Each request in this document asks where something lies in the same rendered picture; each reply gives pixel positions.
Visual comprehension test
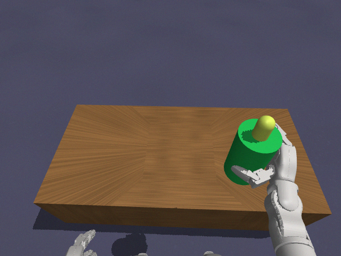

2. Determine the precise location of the right robot hand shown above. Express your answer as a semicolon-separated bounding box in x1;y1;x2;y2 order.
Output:
231;123;297;189

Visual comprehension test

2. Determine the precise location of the bottle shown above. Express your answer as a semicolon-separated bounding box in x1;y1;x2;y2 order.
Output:
224;115;282;185

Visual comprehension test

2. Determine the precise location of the right robot arm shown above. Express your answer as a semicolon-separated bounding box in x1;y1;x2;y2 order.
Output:
264;179;316;256

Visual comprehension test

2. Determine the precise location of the left robot hand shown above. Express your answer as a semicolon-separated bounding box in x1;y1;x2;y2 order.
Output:
65;229;97;256

